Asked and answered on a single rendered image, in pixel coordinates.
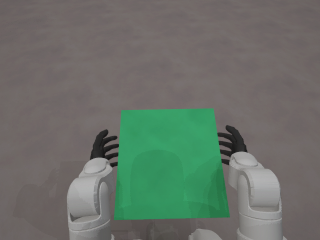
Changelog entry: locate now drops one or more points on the robot right thigh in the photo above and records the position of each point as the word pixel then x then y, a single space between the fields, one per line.
pixel 203 234

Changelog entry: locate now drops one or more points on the right robot forearm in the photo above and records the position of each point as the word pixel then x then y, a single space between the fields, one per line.
pixel 259 201

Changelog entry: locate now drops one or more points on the left robot forearm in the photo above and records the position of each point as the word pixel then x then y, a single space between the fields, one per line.
pixel 88 202

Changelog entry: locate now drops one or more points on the right robot hand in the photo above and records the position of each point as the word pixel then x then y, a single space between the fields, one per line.
pixel 237 144

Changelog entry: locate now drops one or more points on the carton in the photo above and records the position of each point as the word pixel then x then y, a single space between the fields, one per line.
pixel 169 166

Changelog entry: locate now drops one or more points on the left robot hand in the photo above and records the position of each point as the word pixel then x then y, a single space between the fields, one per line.
pixel 99 150

